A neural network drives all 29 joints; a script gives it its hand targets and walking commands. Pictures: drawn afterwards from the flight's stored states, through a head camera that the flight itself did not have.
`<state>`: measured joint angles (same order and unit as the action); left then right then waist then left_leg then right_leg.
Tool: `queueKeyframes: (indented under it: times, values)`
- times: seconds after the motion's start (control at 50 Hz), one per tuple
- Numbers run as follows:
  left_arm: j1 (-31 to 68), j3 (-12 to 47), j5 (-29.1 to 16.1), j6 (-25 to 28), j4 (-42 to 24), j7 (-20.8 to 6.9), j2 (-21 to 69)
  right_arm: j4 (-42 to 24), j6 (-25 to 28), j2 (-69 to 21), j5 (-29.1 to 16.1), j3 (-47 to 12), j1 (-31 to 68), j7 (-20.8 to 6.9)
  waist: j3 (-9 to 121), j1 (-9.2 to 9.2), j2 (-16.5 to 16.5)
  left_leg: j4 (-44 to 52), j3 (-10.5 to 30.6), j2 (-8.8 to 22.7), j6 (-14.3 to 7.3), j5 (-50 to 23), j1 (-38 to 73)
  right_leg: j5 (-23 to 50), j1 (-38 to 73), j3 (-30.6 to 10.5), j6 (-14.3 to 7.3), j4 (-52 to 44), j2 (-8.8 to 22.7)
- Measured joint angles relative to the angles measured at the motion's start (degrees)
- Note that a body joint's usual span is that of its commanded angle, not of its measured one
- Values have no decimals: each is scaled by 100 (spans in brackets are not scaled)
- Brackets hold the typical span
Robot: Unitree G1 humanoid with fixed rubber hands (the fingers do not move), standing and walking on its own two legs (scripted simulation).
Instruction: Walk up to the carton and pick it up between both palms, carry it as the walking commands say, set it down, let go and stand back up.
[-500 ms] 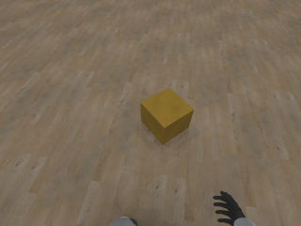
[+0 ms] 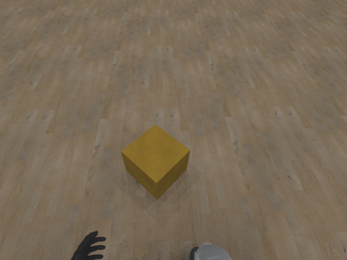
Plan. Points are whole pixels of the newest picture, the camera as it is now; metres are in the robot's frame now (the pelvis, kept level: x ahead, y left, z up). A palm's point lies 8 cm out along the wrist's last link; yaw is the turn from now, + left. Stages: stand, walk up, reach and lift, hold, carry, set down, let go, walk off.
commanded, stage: walk up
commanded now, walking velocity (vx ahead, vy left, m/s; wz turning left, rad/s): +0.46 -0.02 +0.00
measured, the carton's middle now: (156, 161) +0.75 +0.00 -0.66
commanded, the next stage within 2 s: none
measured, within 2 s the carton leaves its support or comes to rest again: neither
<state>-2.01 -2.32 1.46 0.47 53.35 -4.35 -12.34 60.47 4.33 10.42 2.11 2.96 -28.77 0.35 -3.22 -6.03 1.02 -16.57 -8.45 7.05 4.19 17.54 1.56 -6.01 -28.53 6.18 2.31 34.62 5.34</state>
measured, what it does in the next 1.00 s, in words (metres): walks ahead: right foot, then left foot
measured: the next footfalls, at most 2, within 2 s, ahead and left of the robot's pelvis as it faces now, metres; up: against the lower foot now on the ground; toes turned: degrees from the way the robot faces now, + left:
right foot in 0.06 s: +0.17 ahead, -0.15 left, +0.00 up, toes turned -9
left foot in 0.56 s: +0.28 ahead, +0.14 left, +0.00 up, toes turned +9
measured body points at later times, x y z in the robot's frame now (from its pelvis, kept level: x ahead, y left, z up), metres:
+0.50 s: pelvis +0.17 -0.01 +0.00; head +0.19 -0.02 +0.45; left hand +0.09 +0.23 -0.13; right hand +0.29 -0.24 -0.14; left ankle +0.25 +0.15 -0.71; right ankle +0.13 -0.14 -0.74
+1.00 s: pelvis +0.26 -0.02 -0.01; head +0.29 -0.01 +0.44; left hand +0.35 +0.24 -0.15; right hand +0.24 -0.26 -0.16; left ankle +0.24 +0.13 -0.74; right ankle +0.29 -0.12 -0.74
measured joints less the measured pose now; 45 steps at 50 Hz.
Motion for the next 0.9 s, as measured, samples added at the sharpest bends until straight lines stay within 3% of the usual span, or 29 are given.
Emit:
queueKeyframes:
  times: [0.04,0.1,0.14,0.2,0.26,0.36,0.44,0.52,0.56,0.58,0.62,0.66,0.7,0.78,0.9]
  values:
    - [46,11,27,120,-50,70,50,74,-35,51,0,-8,-22,-14,70,46,-71,-427,0,70,77,381,-37,-258,393,150,-76,-449,-38]
    - [-47,-40,84,319,2,239,78,82,-104,119,-9,-20,264,-9,23,203,-232,-2819,433,128,-199,1132,-983,-303,417,229,-384,-91,-124]
    - [-367,-33,49,369,96,304,75,-6,-138,197,-21,41,600,4,3,281,-296,-4217,658,-64,-294,1028,-1701,-563,617,235,-415,-109,-107]
    - [-889,-64,10,391,312,379,62,-128,-239,303,-16,95,1054,-25,-36,504,-374,-4805,627,-144,-287,426,-2400,-525,1095,210,-305,-543,-90]
    - [-1385,-79,-3,409,489,408,44,-224,-420,350,-32,104,1434,-82,-46,699,-388,-4660,590,-149,-252,-43,-2863,-540,1459,168,-363,-884,-78]
    - [-2004,-67,2,390,670,474,117,-394,-611,340,-58,91,1884,-172,-38,901,-370,-3983,555,-134,-139,-585,-3229,-538,1879,111,-277,-1281,-26]
    - [-2244,-58,22,344,733,498,193,-497,-636,264,-87,34,2103,-235,12,1019,-325,-2979,503,-127,-51,-740,-3074,-599,2118,103,-147,-1466,31]
    - [-2322,-55,19,259,852,487,185,-527,-480,131,-127,-68,2252,-220,103,1019,-209,-1872,292,-143,-18,-554,-2498,-856,2274,176,-1,-1354,56]
    - [-2381,-50,16,219,925,481,177,-527,-327,121,-117,-93,2232,-166,164,995,-184,-1270,147,-193,-35,-605,-1992,-1184,2209,159,99,-930,60]
    - [-2345,-52,16,198,963,480,138,-494,-240,78,-73,-83,2215,-124,143,947,-79,-1281,106,-264,-276,-622,-1941,-1451,2060,87,43,-469,124]
    - [-2168,-105,21,82,978,489,56,-465,-167,3,-40,-105,2050,-57,95,886,65,-1500,98,-269,-490,-440,-1935,-2084,1551,-225,-19,849,-2]
    - [-1964,-166,18,-22,936,464,-59,-375,-171,-7,-53,-118,1775,-3,104,814,134,-1351,133,-195,-481,-402,-1780,-1966,1062,-350,-20,1827,-165]
    - [-1756,-174,4,-57,872,409,-149,-247,-171,10,-84,-91,1516,27,82,729,191,-1029,153,-166,-433,-501,-1550,-1516,727,-350,10,2209,-156]
    - [-1366,-150,-50,-150,775,383,-208,-110,-114,30,-105,-95,1104,84,-21,548,182,-584,211,-102,-426,-632,-1215,-962,371,-374,87,2199,-115]
    - [-805,-38,-187,-246,594,477,-132,15,-223,-47,-83,-176,1045,110,-207,372,77,-541,171,-90,-346,-566,-1025,-1092,719,-301,74,602,-296]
